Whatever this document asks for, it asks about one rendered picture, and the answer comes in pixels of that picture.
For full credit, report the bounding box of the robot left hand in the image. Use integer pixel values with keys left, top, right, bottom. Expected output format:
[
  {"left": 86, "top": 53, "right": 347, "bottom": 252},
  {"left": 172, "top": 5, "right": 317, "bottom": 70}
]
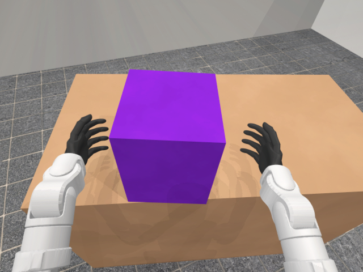
[{"left": 65, "top": 114, "right": 109, "bottom": 165}]

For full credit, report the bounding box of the robot left forearm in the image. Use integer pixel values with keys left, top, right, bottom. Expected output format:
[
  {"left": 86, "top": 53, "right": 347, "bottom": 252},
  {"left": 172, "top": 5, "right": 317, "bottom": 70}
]
[{"left": 12, "top": 153, "right": 86, "bottom": 272}]

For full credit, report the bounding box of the pedestal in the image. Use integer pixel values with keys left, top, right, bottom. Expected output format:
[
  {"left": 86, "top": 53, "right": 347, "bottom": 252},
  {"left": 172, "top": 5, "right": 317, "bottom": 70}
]
[{"left": 20, "top": 74, "right": 363, "bottom": 268}]

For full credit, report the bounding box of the carton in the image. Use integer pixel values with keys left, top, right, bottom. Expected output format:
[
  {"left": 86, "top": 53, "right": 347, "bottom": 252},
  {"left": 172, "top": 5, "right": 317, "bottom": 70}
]
[{"left": 109, "top": 69, "right": 226, "bottom": 204}]

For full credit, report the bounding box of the robot right hand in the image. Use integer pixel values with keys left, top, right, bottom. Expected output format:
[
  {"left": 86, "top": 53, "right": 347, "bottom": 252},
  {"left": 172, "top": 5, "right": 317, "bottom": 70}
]
[{"left": 240, "top": 122, "right": 282, "bottom": 174}]

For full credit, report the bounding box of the robot right forearm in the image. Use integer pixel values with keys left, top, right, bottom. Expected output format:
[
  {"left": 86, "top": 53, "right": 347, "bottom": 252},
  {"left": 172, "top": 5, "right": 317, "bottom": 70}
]
[{"left": 260, "top": 165, "right": 338, "bottom": 272}]

